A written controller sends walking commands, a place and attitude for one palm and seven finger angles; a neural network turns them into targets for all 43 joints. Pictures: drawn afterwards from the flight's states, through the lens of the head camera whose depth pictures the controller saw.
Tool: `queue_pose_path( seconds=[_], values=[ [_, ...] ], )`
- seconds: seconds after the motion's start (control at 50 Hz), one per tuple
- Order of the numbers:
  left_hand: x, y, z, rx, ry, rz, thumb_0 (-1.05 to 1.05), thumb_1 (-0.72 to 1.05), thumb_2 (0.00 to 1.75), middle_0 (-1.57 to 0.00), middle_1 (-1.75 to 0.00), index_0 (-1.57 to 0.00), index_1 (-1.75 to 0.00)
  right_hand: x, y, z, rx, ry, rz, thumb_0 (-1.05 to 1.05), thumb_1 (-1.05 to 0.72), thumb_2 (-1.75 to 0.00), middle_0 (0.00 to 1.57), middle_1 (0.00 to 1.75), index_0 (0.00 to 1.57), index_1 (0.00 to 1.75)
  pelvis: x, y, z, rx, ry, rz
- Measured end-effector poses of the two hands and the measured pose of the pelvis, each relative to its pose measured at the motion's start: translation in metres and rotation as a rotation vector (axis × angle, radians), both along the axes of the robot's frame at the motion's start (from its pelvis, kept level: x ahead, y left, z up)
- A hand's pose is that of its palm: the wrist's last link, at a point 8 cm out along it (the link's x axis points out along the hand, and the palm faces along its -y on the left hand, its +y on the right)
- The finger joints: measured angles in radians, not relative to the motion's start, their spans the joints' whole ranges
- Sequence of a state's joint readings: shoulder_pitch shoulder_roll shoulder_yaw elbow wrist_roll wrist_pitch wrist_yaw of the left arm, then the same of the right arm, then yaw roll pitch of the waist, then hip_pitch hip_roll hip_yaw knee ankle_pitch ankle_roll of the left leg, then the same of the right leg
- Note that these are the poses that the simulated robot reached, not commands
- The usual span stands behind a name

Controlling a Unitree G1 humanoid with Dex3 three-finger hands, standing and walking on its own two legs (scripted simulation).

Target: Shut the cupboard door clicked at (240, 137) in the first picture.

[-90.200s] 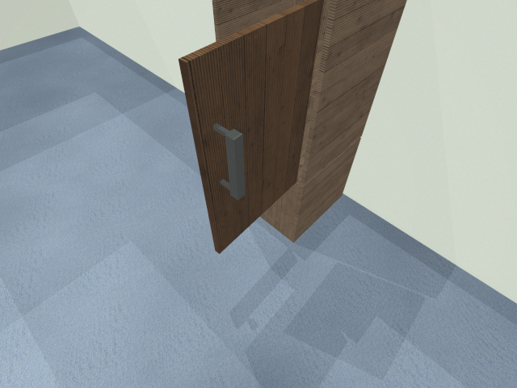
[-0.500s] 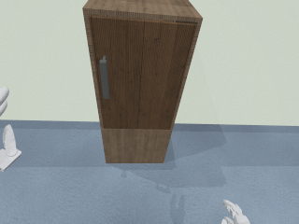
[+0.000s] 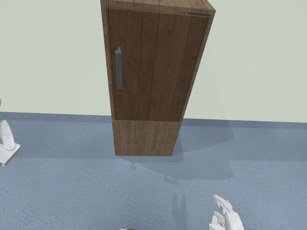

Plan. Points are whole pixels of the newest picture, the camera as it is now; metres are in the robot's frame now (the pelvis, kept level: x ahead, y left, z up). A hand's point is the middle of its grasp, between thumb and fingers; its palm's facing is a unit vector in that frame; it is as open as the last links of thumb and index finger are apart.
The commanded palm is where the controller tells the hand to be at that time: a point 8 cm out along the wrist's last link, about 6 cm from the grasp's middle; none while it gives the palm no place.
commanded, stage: stop stepping back and stand still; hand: left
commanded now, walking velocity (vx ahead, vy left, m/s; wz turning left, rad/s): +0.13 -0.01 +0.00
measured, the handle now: (119, 68) +0.75 +0.16 +0.03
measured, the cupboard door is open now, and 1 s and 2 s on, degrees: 0 0 0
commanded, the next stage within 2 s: let the arm hang, fingers relaxed in 0.62 s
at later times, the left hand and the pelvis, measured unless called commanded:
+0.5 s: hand out of the picture +0.22 +0.30 +0.18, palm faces +0.37 -0.79 -0.48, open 7.4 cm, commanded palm +0.14 +0.34 +0.19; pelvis +0.00 +0.04 +0.00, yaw -1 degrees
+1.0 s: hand out of the picture +0.04 +0.24 -0.16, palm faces +0.00 -0.99 -0.17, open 7.3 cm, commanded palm none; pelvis -0.03 +0.06 +0.00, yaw +2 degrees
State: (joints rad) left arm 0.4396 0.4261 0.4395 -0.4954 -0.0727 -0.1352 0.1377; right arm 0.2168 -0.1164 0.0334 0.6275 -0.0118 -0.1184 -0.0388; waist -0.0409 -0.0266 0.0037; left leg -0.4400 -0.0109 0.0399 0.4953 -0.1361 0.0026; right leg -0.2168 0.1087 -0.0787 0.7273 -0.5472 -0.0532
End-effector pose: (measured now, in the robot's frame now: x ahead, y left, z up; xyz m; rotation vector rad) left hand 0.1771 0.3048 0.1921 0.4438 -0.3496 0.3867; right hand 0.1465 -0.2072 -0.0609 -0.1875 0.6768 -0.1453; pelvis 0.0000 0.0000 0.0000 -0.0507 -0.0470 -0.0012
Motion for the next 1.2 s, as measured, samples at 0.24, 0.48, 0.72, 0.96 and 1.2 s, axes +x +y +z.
queue_pose_path(
  seconds=[0.24, 0.48, 0.72, 0.96, 1.2],
  values=[
    [-0.037, 0.043, 0.002, 0.031, 0.069, 0.162, 0.01, 0.88, 0.89, -0.21, -0.30, -0.22, -0.31, -0.018, 0.000, -0.014, -0.068, 0.145, 0.009, 0.01, -0.90, -0.89, 0.20, 0.30, 0.20, 0.30, 0.000, 0.030, 0.009, 0.059, 0.056, 0.014],
    [0.002, 0.033, 0.003, 0.100, 0.098, -0.007, 0.02, 0.89, 0.89, -0.21, -0.30, -0.21, -0.31, 0.007, 0.030, -0.006, 0.000, 0.048, 0.000, 0.02, -0.90, -0.89, 0.20, 0.29, 0.20, 0.30, 0.002, 0.042, 0.004, 0.038, 0.056, -0.007],
    [-0.016, 0.040, -0.006, 0.101, 0.205, 0.032, 0.01, 0.89, 0.89, -0.21, -0.30, -0.22, -0.31, -0.007, 0.017, -0.014, -0.016, 0.108, -0.048, 0.01, -0.90, -0.89, 0.20, 0.30, 0.20, 0.30, 0.000, 0.045, 0.006, 0.041, 0.057, -0.004],
    [-0.107, 0.002, -0.301, -0.413, 1.351, 0.045, 0.01, 0.91, 0.89, -0.20, -0.30, -0.20, -0.30, -0.058, 0.009, -0.054, -0.049, 0.352, 0.012, 0.01, -0.91, -0.89, 0.20, 0.29, 0.20, 0.30, -0.028, 0.062, -0.004, 0.051, 0.038, 0.040],
    [-0.270, -0.004, -0.327, -0.611, 1.762, 0.260, 0.00, 0.96, 0.89, -0.20, -0.30, -0.21, -0.30, -0.172, 0.048, -0.067, 0.016, 0.726, -0.041, 0.01, -0.91, -0.89, 0.20, 0.29, 0.20, 0.30, -0.036, 0.067, 0.010, 0.030, 0.024, 0.046]
  ],
)
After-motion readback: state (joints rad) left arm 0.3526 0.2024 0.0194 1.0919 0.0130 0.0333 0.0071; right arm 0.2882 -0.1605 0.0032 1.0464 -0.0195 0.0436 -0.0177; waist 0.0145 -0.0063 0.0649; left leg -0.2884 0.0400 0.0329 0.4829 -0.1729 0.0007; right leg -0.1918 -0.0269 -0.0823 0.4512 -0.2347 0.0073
